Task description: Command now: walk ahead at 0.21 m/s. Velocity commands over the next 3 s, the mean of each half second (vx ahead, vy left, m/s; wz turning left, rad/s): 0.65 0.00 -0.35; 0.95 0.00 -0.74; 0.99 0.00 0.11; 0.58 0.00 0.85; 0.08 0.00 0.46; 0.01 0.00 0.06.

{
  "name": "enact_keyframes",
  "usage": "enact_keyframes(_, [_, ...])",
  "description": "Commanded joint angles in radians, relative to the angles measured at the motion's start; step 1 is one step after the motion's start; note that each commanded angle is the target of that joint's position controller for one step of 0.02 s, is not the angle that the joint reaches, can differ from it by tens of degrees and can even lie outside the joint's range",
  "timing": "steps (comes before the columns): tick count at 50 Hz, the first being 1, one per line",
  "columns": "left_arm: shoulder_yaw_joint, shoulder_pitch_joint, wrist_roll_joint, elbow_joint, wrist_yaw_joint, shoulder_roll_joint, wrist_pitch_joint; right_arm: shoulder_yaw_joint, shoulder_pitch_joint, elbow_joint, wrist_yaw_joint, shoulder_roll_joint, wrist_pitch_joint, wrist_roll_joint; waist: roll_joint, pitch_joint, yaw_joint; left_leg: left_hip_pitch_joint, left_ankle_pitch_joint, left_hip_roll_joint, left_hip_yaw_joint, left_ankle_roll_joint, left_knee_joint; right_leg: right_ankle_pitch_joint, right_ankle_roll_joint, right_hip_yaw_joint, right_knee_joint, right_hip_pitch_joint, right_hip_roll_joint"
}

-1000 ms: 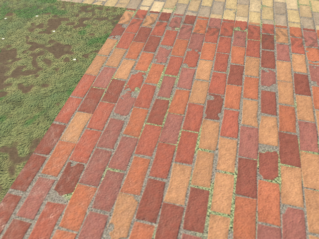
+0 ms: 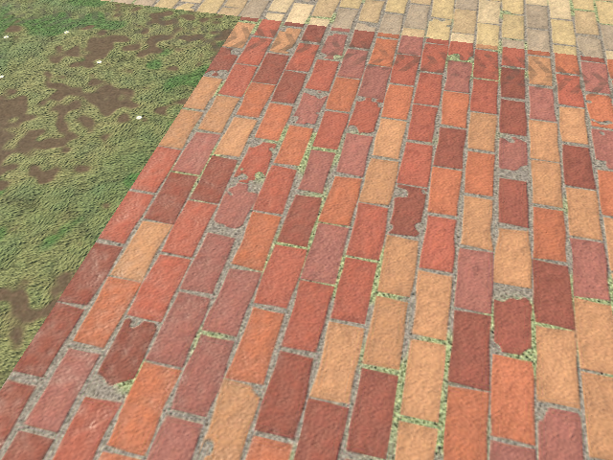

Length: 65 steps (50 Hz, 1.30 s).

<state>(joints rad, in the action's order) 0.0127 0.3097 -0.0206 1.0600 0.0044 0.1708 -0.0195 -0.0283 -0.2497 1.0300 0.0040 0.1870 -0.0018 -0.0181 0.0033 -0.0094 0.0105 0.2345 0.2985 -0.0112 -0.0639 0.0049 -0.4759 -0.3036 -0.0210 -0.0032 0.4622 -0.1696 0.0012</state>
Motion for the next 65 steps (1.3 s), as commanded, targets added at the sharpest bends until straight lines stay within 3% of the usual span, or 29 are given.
enact_keyframes(1, [0.085, 0.173, -0.037, 0.0, 0.059, 0.249, -0.037, -0.063, -0.003, -0.052, -0.046, 0.146, -0.026, -0.06, -0.144, -0.141, 0.052, 0.176, 0.292, -0.036, 0.085, -0.009, -0.045, -0.611, -0.194, 0.29, -0.32, -0.04, -0.245])
enact_keyframes(2, [0.072, 0.132, -0.051, -0.018, 0.023, 0.188, -0.057, -0.046, 0.027, -0.073, -0.02, 0.061, -0.041, -0.078, -0.185, -0.144, 0.049, 0.265, 0.15, 0.009, 0.085, 0.004, -0.222, -0.5, -0.231, 0.384, -0.348, 0.003, -0.37])
enact_keyframes(4, [0.027, -0.057, -0.056, -0.134, -0.031, 0.056, -0.123, -0.036, 0.113, -0.134, 0.012, 0.014, -0.095, -0.052, -0.167, -0.027, 0.024, 0.286, 0.192, 0.043, -0.003, -0.021, -0.602, -0.291, -0.231, 0.397, -0.375, -0.01, -0.378])
enact_keyframes(7, [0.045, -0.15, 0.006, -0.187, -0.06, 0.162, -0.129, -0.05, 0.01, -0.113, -0.002, 0.058, -0.104, -0.046, -0.127, -0.054, -0.021, 0.083, 0.173, 0.016, 0.133, -0.008, -0.303, -0.247, -0.151, 0.166, -0.35, -0.098, -0.213])
enact_keyframes(9, [0.061, -0.069, 0.009, -0.152, -0.045, 0.22, -0.082, -0.033, 0.014, -0.096, -0.012, 0.008, -0.129, -0.042, -0.036, -0.079, -0.031, -0.027, 0.011, -0.013, 0.179, 0.0, 0.07, -0.22, -0.169, 0.149, -0.195, -0.078, -0.161])
enact_keyframes(10, [0.086, 0.017, 0.021, -0.098, -0.029, 0.246, -0.042, -0.057, -0.1, -0.094, -0.021, 0.06, -0.094, 0.04, -0.135, -0.049, -0.075, -0.195, 0.021, -0.06, 0.23, -0.022, 0.189, -0.26, -0.186, 0.148, -0.105, -0.163, -0.128])
enact_keyframes(11, [0.073, -0.035, 0.019, -0.128, -0.018, 0.174, -0.036, -0.077, -0.236, -0.059, -0.008, 0.129, -0.088, 0.031, 0.001, -0.022, -0.136, -0.452, 0.008, 0.048, 0.081, -0.037, 0.183, -0.191, -0.156, 0.11, 0.129, -0.376, -0.078])
enact_keyframes(12, [0.033, -0.154, 0.012, -0.208, -0.013, 0.026, -0.047, -0.083, -0.361, -0.064, 0.002, 0.203, -0.085, -0.003, 0.258, 0.036, -0.197, -0.539, 0.336, 0.322, -0.244, -0.033, 0.271, -0.243, -0.127, 0.026, 0.492, -0.559, 0.01])
enact_keyframes(13, [0.026, -0.242, 0.027, -0.298, 0.0, 0.008, -0.054, -0.086, -0.336, -0.068, 0.005, 0.24, -0.078, -0.016, 0.298, -0.086, -0.17, -0.418, 0.577, 0.463, -0.563, -0.147, 0.397, -0.15, -0.13, 0.058, 0.628, -0.803, 0.002])
enact_keyframes(14, [0.037, -0.317, 0.022, -0.324, 0.013, 0.059, -0.057, -0.072, -0.258, -0.088, 0.002, 0.172, -0.083, -0.023, 0.152, -0.175, -0.137, -0.342, 0.552, 0.483, -0.554, -0.173, 0.41, -0.032, -0.126, 0.112, 0.732, -0.874, -0.07])
enact_keyframes(18, [0.06, -0.233, 0.012, -0.297, 0.059, 0.104, -0.036, -0.038, -0.156, -0.113, 0.007, 0.092, -0.13, -0.015, 0.042, -0.082, -0.059, -0.325, 0.07, 0.3, -0.06, -0.093, 0.395, 0.141, -0.073, 0.059, 0.787, -0.783, -0.09])
enact_keyframes(23, [0.046, -0.383, 0.008, -0.392, 0.079, 0.086, -0.013, -0.025, -0.212, -0.078, 0.009, 0.063, -0.152, -0.017, 0.053, -0.17, -0.053, -0.275, -0.244, 0.227, 0.219, -0.064, 0.463, 0.24, -0.091, -0.072, 0.601, -0.757, -0.073])
enact_keyframes(27, [0.033, -0.396, 0.003, -0.428, 0.09, 0.096, 0.004, -0.03, -0.233, -0.065, 0.028, 0.136, -0.144, -0.008, 0.091, -0.134, -0.01, -0.292, -1.065, 0.235, 0.361, -0.023, 0.36, 0.251, -0.168, -0.24, 0.334, -0.453, 0.021])
enact_keyframes(30, [0.074, -0.034, 0.012, -0.341, 0.059, 0.203, 0.009, -0.066, -0.17, -0.103, 0.045, 0.256, -0.101, -0.012, 0.187, 0.068, 0.186, -0.352, -1.532, 0.289, 0.347, -0.036, -0.113, 0.1, -0.222, -0.234, 0.333, -0.121, 0.112])
enact_keyframes(31, [0.102, 0.151, 0.011, -0.286, 0.04, 0.255, 0.007, -0.075, -0.12, -0.131, 0.037, 0.276, -0.086, -0.012, 0.174, 0.149, 0.264, -0.262, -1.437, 0.294, 0.314, -0.065, -0.385, 0.011, -0.248, -0.185, 0.273, 0.089, 0.127])
enact_keyframes(32, [0.133, 0.218, 0.009, -0.248, 0.023, 0.298, 0.005, -0.075, -0.097, -0.139, 0.026, 0.248, -0.081, -0.018, 0.081, 0.165, 0.285, -0.045, -0.883, 0.197, 0.304, -0.059, -0.749, -0.043, -0.283, -0.052, 0.166, 0.298, 0.082])
enact_keyframes(33, [0.139, 0.075, 0.0, -0.255, 0.012, 0.345, 0.01, -0.033, -0.056, -0.217, 0.003, 0.07, -0.096, -0.019, -0.193, 0.079, 0.122, 0.419, 0.115, 0.002, 0.24, -0.025, -1.104, -0.111, -0.353, 0.361, 0.093, 0.412, -0.101])
enact_keyframes(34, [0.143, 0.056, -0.005, -0.283, 0.019, 0.389, 0.015, -0.032, -0.019, -0.32, 0.001, 0.105, -0.124, -0.002, -0.154, 0.213, 0.094, 0.583, 0.082, -0.025, 0.014, -0.016, -1.228, -0.195, -0.464, 0.75, -0.121, 0.497, -0.206])
enact_keyframes(35, [0.139, 0.068, -0.005, -0.283, 0.012, 0.345, 0.007, -0.032, 0.02, -0.336, 0.003, 0.147, -0.144, -0.011, -0.027, 0.149, 0.09, 0.636, 0.016, 0.039, -0.03, -0.023, -1.172, -0.234, -0.426, 0.781, -0.219, 0.44, -0.238])
enact_keyframes(37, [0.115, 0.034, -0.002, -0.268, 0.001, 0.262, -0.015, -0.022, 0.025, -0.331, 0.004, 0.151, -0.147, -0.027, 0.127, 0.007, 0.0, 0.552, -0.018, 0.11, -0.025, -0.01, -1.02, -0.109, -0.357, 0.63, -0.263, 0.159, -0.175])
enact_keyframes(40, [0.084, 0.005, 0.017, -0.276, -0.007, 0.216, -0.053, -0.005, 0.007, -0.34, -0.014, 0.122, -0.081, -0.069, 0.129, -0.068, -0.072, 0.472, 0.039, 0.174, -0.004, 0.043, -0.872, -0.001, -0.336, 0.458, -0.281, -0.118, -0.08])
enact_keyframes(44, [0.074, 0.122, 0.021, -0.245, 0.0, 0.208, -0.087, 0.023, 0.249, -0.436, -0.033, 0.102, -0.07, -0.045, 0.059, -0.145, 0.021, 0.423, -0.272, 0.158, 0.103, 0.038, -0.455, 0.381, -0.24, 0.29, -0.344, -0.194, 0.013])
enact_keyframes(50, [0.069, 0.232, 0.028, -0.192, -0.01, 0.239, -0.097, 0.03, 0.356, -0.458, -0.032, 0.114, -0.079, -0.01, -0.076, -0.032, 0.087, 0.244, -0.474, -0.006, 0.185, -0.075, -0.081, 1.112, -0.116, 0.214, -0.254, 0.181, -0.029])
enact_keyframes(53, [0.088, 0.158, -0.013, -0.194, -0.027, 0.323, -0.089, -0.027, 0.063, -0.381, -0.002, 0.25, -0.081, 0.009, -0.13, 0.135, -0.097, -0.028, -0.287, -0.049, 0.119, -0.113, -0.044, 1.357, -0.097, 0.235, 0.09, 0.311, -0.106])
enact_keyframes(55, [0.071, 0.014, -0.031, -0.241, -0.021, 0.24, -0.088, -0.067, -0.354, -0.273, 0.037, 0.326, -0.067, -0.008, 0.011, 0.293, -0.291, -0.476, -0.019, 0.153, -0.05, -0.164, -0.107, 0.73, -0.114, 0.147, 0.749, -0.01, 0.012])
enact_keyframes(56, [0.039, 0.217, 0.052, -0.272, -0.006, 0.109, -0.093, -0.074, -0.266, -0.266, 0.017, 0.348, -0.071, -0.038, 0.387, 0.391, -0.083, -0.708, 0.095, 0.425, -0.686, -0.339, 0.052, -0.152, -0.048, 0.14, 1.077, -0.41, 0.172])
enact_keyframes(57, [0.031, 0.143, 0.022, -0.255, -0.016, 0.178, -0.092, -0.07, -0.162, -0.294, -0.008, 0.247, -0.07, -0.032, 0.12, 0.278, -0.11, -0.592, 0.287, 0.366, -0.717, -0.333, 0.171, -0.051, -0.093, 0.151, 1.052, -0.522, 0.081])
enact_keyframes(59, [0.031, -0.012, 0.003, -0.288, 0.001, 0.184, -0.084, -0.042, -0.101, -0.261, -0.017, 0.123, -0.082, -0.032, -0.073, 0.041, -0.067, -0.292, 0.212, 0.31, -0.478, -0.289, 0.242, 0.03, -0.105, 0.135, 0.945, -0.532, 0.007])
enact_keyframes(65, [-0.013, -0.218, -0.051, -0.437, 0.045, 0.13, -0.062, -0.035, -0.194, -0.166, -0.017, 0.156, -0.123, 0.01, 0.031, -0.132, 0.012, 0.015, -0.005, 0.165, -0.248, -0.266, 0.415, 0.114, -0.026, 0.05, 0.623, -0.596, -0.118])
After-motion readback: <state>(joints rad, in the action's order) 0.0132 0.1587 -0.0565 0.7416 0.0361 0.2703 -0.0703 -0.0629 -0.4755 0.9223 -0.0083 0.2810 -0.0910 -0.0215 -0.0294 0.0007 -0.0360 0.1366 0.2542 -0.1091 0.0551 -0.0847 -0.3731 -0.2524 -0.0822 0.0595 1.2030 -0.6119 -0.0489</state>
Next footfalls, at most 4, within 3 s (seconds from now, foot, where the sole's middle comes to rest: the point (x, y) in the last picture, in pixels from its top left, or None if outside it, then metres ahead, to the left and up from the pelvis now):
0.64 right None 0.45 -0.08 -0.78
1.10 left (409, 318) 0.89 -0.22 -0.78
1.52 right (552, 254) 1.11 -0.64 -0.78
1.90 left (496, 162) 1.50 -0.57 -0.78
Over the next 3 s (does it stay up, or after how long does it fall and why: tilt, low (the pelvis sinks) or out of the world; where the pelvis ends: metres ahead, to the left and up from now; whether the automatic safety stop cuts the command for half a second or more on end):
stays up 1.45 -0.66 -0.01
